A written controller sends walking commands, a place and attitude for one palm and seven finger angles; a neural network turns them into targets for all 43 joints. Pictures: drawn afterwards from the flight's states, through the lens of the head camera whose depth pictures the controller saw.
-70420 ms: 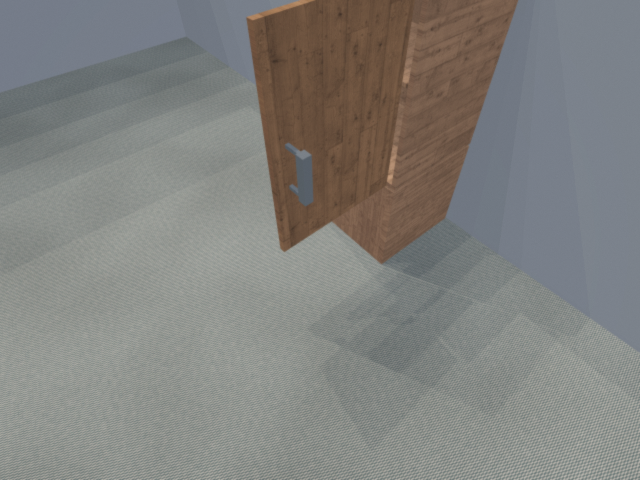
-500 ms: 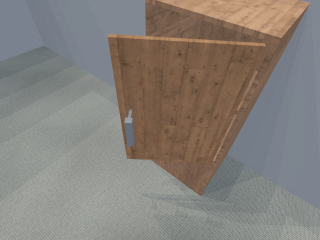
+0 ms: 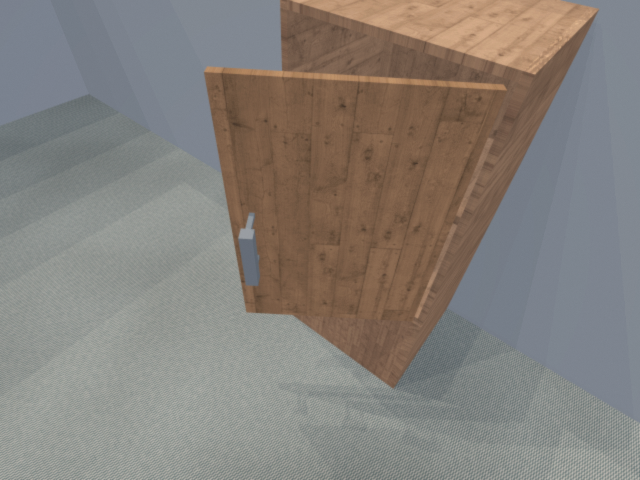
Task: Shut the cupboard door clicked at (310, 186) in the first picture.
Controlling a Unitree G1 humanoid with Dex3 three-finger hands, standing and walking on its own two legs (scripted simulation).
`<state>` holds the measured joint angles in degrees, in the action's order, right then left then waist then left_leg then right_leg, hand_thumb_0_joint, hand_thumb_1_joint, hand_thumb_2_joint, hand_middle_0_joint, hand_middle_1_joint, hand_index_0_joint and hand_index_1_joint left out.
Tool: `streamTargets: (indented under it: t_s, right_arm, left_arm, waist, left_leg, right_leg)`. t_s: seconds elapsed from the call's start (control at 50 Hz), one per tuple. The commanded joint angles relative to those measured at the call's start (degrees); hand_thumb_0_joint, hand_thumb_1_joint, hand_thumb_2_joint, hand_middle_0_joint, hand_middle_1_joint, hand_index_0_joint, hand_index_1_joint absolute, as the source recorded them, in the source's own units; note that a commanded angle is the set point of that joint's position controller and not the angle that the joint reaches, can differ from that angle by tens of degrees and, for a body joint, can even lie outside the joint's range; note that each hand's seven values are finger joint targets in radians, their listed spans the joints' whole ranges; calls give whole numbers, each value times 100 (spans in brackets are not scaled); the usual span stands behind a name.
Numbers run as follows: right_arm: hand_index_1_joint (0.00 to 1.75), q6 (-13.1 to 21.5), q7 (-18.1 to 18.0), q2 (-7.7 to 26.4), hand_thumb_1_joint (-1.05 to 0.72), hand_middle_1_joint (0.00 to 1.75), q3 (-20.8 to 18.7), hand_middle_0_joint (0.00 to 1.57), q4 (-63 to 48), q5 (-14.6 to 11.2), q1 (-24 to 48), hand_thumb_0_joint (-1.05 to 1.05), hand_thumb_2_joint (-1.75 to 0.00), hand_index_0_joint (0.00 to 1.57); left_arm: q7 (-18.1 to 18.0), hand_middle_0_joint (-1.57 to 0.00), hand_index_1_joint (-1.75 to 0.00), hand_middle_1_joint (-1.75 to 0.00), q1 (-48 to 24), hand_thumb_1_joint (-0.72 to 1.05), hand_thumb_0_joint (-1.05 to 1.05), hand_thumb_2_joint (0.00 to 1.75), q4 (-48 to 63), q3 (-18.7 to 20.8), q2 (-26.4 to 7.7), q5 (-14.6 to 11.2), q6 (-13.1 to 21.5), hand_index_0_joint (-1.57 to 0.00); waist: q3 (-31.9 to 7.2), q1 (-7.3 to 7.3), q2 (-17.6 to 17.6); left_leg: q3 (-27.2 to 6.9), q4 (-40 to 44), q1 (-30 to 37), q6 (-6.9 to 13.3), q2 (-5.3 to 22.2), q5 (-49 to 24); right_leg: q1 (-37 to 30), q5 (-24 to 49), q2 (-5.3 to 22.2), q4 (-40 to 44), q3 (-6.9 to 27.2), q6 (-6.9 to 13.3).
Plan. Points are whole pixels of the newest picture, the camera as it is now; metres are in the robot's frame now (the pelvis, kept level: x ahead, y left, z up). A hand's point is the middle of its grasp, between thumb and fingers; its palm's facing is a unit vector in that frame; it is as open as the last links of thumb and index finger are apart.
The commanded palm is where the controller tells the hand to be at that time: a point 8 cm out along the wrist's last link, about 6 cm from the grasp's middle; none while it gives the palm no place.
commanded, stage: look again from close up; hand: left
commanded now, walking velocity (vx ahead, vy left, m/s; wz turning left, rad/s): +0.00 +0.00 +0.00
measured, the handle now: (251, 249) +0.52 +0.16 -0.08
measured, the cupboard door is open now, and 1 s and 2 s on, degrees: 36 36 36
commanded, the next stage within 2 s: shuffle to correct the standing spot in 0.22 s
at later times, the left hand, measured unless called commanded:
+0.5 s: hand out of the picture -0.04 +0.11 -0.18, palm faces +0.05 -0.99 -0.13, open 7.3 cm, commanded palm none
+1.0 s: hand out of the picture +0.11 +0.12 -0.17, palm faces +0.00 -0.98 -0.21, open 7.2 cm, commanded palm none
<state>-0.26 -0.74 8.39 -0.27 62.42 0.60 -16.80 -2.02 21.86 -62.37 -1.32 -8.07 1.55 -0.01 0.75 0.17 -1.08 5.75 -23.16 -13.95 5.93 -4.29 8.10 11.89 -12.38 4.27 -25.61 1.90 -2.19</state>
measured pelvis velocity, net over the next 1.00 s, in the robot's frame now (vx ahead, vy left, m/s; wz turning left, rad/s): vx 0.08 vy -0.06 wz -0.02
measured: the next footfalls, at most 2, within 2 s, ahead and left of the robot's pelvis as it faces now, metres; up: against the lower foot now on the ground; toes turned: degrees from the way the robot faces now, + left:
right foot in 0.92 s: +0.07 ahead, -0.17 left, +0.00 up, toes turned -2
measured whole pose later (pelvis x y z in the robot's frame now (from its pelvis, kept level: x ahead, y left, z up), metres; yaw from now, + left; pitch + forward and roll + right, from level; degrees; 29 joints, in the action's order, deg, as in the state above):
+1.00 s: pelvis +0.08 -0.06 +0.00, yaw -1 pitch +0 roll +1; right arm 1.5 -2.1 5.6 0.3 63.8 0.6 -20.2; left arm -1.9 15.7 -59.9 0.9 -9.4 1.0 1.8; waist 1.3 -1.1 -0.5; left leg 4.5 -26.8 -10.5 1.1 -0.5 16.4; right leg 14.2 -15.6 1.7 -29.5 -3.6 0.7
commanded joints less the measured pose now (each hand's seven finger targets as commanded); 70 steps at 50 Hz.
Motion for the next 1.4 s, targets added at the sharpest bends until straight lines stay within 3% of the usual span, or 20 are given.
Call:
streamTargets:
  t_s: [0.0, 0.34, 0.52, 0.6, 0.64, 0.68, 0.76, 0.84, 0.88, 0.9, 0.92, 0.96, 1.08, 1.14, 1.2, 1.24, 1.26, 1.28, 1.32, 1.38]
  right_arm:
    - [30, 81, -20, 698, -90, 30, -171, 20, -229, -23, -184, 0, -90, 20]
    - [30, 52, -22, 526, -90, 30, -142, 20, -146, 28, -401, 0, -90, 20]
    - [30, 106, -9, 244, -90, 30, -120, 20, -224, 69, -511, 0, -90, 20]
    - [30, 169, -23, 399, -90, 30, -155, 20, -202, 77, -753, 0, -90, 20]
    - [30, 191, -53, 706, -90, 30, -238, 20, -159, 90, -1009, 0, -90, 20]
    - [30, 243, -61, 819, -90, 30, -289, 20, -185, 83, -1066, 0, -90, 20]
    - [30, 368, -79, 641, -90, 30, -216, 20, -208, 101, -921, 0, -90, 20]
    - [30, 348, -159, 503, -90, 30, -115, 20, -152, 33, -741, 0, -90, 20]
    - [30, 364, -163, 171, -90, 30, 2, 20, -170, -39, -708, 0, -90, 20]
    - [30, 344, -144, 117, -90, 30, 24, 20, -145, -40, -741, 0, -90, 20]
    - [30, 320, -127, 138, -90, 30, -8, 20, -108, -49, -802, 0, -90, 20]
    - [30, 233, -164, 172, -90, 30, -62, 20, -49, -32, -680, 0, -90, 20]
    - [30, 14, -180, 309, -90, 30, -216, 20, -207, -25, -590, 0, -90, 20]
    - [30, -85, -156, 216, -90, 30, -252, 20, -370, -18, -341, 0, -90, 20]
    - [30, -90, -123, 220, -90, 30, -251, 20, -419, -11, -320, 0, -90, 20]
    - [30, -21, -112, 479, -90, 30, -265, 20, -418, 39, -309, 0, -90, 20]
    - [30, 5, -93, 597, -90, 30, -265, 20, -479, 64, -131, 0, -90, 20]
    - [30, 19, -94, 673, -90, 30, -243, 20, -545, 62, 176, 0, -90, 20]
    - [30, 47, -117, 694, -90, 30, -232, 20, -694, 68, 448, 0, -90, 20]
    - [30, 60, -115, 741, -90, 30, -232, 20, -703, 51, 496, 0, -90, 20]
  left_arm:
    - [-51, -20, -30, -30, 499, 90, 0, 90, 161, 116, -400, -14, 57, -20]
    - [-21, -20, -30, -30, 525, 90, 0, 90, 179, 169, -367, -25, 109, -20]
    - [53, -20, -30, -30, 502, 90, 0, 90, 311, 380, -570, -63, 88, -20]
    - [81, -20, -30, -30, 379, 90, 0, 90, 449, 385, -425, -36, 86, -20]
    - [114, -20, -30, -30, 319, 90, 0, 90, 531, 348, -230, -2, 91, -20]
    - [146, -20, -30, -30, 7, 90, 0, 90, 655, 331, -154, 49, 118, -20]
    - [223, -20, -30, -30, -267, 90, 0, 90, 747, 328, -28, 17, 227, -20]
    - [110, -20, -30, -30, 201, 90, 0, 90, 458, 267, 106, -43, 240, -20]
    - [11, -20, -30, -30, 390, 90, 0, 90, 291, 282, -328, -91, 299, -20]
    - [-3, -20, -30, -30, 347, 90, 0, 90, 281, 268, -524, -108, 294, -20]
    - [5, -20, -30, -30, 155, 90, 0, 90, 324, 269, -650, -110, 245, -20]
    - [-31, -20, -30, -30, 19, 90, 0, 90, 382, 283, -581, -101, 210, -20]
    - [-122, -20, -30, -30, -70, 90, 0, 90, 562, 443, -929, -62, 75, -20]
    - [-125, -20, -30, -30, -325, 90, 0, 90, 682, 484, -968, -18, 2, -20]
    - [-100, -20, -30, -30, -666, 90, 0, 90, 846, 505, -969, -19, -54, -20]
    - [-44, -20, -30, -30, -766, 90, 0, 90, 963, 463, -763, -56, -92, -20]
    - [-53, -20, -30, -30, -819, 90, 0, 90, 978, 427, -548, -64, -147, -20]
    - [-60, -20, -30, -30, -812, 90, 0, 90, 923, 406, -499, -59, -183, -20]
    - [-27, -20, -30, -30, -572, 90, 0, 90, 828, 383, -467, -30, -219, -20]
    - [17, -20, -30, -30, -299, 90, 0, 90, 681, 313, -357, -4, -138, -20]
  waist:
    - [542, 20, 142]
    - [409, -38, -72]
    - [612, -46, -579]
    - [827, -110, 287]
    - [891, -184, 1280]
    - [928, -219, 1138]
    - [480, -154, 550]
    - [-118, 133, 189]
    - [-228, 124, -383]
    - [-138, 67, -368]
    - [-32, -5, 109]
    - [-35, 21, -232]
    - [-377, 56, -536]
    - [-155, 66, -1082]
    - [-90, -69, -840]
    - [-125, -69, 231]
    - [70, -26, 1072]
    - [253, 45, 1403]
    - [293, 147, 1123]
    - [35, 232, 574]
  left_leg:
    - [-1336, 1110, -463, -354, 1038, 1986]
    - [-1064, 600, -312, -426, 874, 1977]
    - [-368, -736, -510, -437, 467, 1581]
    - [-1036, 97, -408, -285, 846, 2419]
    - [-2265, 1199, -274, 92, 1641, 3535]
    - [-2994, 1645, -113, 584, 2217, 3432]
    - [-2166, 1253, 276, 651, 2056, 1350]
    - [-952, 113, 132, 82, 1388, -1165]
    - [-551, -104, -612, -419, 976, -457]
    - [-482, 34, -665, -531, 807, 216]
    - [-523, 245, -496, -550, 735, 265]
    - [-529, 9, -199, -537, 862, -879]
    - [-260, -969, -146, -637, 677, -598]
    - [-274, -1280, -472, -678, 515, 1330]
    - [-270, -526, 102, -654, 585, 642]
    - [-753, -193, 596, -435, 1120, -743]
    - [-1287, 352, 79, -118, 1607, -1032]
    - [-1553, 757, -441, 155, 1820, -835]
    - [-1497, 901, -727, 331, 1813, -405]
    - [-1287, 472, -188, 198, 1573, -430]
  right_leg:
    - [317, -509, 40, 363, 98, 327]
    - [680, -1542, 38, 715, 308, 375]
    - [927, -2666, 434, 1051, 871, 776]
    - [1273, -2393, 28, 270, 399, 694]
    - [1555, -1634, -451, -1106, -426, 510]
    - [1963, -1413, -311, -2320, -490, 509]
    - [1754, -1305, -36, -2040, -422, 463]
    - [-73, 335, -270, 115, -696, 263]
    - [-1129, 2484, 515, 226, 299, 439]
    - [-1101, 3364, 865, 94, 413, 620]
    - [-865, 3295, 865, -77, 242, 650]
    - [-734, 3687, 562, -317, 95, 526]
    - [-815, 4875, 1085, -496, 343, 834]
    - [-584, 4452, 1397, -203, 581, 1214]
    - [60, 2926, 1186, -184, 488, 1079]
    - [675, 1056, 426, -459, -30, 586]
    - [503, -277, 0, -786, -382, 325]
    - [219, -961, -119, -1254, -441, 255]
    - [101, -1241, -95, -1675, -272, 304]
    - [30, -504, -76, -675, -304, 270]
